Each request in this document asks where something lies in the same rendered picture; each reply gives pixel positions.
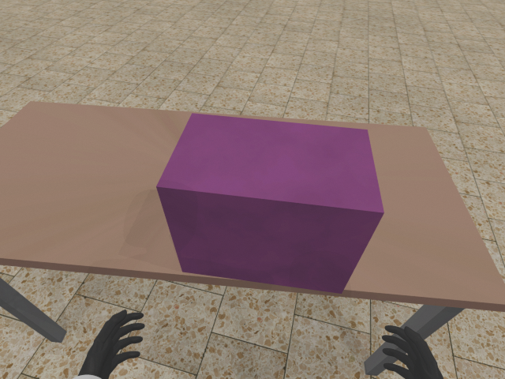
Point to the table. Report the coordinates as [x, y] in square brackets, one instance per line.
[78, 194]

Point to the robot right hand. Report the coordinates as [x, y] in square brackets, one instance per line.
[419, 360]

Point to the carton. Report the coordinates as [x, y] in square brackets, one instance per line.
[283, 203]

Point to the robot left hand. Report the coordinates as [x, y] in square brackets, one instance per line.
[102, 357]

